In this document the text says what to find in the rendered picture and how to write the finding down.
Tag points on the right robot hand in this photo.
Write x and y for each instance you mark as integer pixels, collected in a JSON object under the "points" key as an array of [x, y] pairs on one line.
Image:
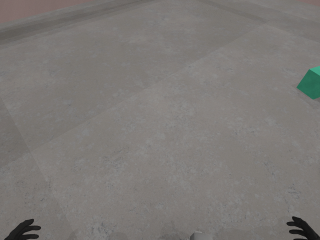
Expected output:
{"points": [[307, 231]]}

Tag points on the carton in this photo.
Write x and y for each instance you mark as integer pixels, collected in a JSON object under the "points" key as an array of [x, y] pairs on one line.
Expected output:
{"points": [[310, 84]]}

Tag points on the left robot hand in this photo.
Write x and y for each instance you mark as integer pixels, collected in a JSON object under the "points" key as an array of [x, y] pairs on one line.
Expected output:
{"points": [[23, 227]]}

